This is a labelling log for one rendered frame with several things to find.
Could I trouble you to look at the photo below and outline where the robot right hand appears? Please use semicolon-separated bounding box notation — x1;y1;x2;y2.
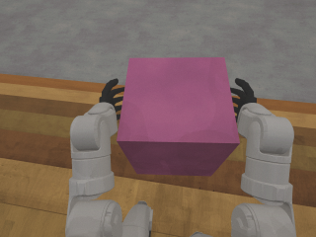
230;78;257;122

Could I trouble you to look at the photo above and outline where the right robot upper arm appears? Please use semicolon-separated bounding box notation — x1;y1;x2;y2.
231;202;296;237

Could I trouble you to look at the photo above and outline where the robot left hand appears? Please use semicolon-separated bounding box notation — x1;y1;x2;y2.
99;78;125;120

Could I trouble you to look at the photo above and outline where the carton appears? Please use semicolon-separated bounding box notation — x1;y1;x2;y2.
117;57;240;177

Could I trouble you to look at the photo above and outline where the left robot thigh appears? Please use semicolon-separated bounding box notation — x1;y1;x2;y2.
121;203;153;237

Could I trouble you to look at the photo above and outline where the left robot upper arm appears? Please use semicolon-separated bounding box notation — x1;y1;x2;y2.
65;199;123;237

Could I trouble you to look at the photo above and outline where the robot right forearm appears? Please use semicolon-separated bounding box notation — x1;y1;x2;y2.
237;103;296;237

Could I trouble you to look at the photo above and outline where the robot left forearm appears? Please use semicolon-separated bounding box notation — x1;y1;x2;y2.
65;102;119;236

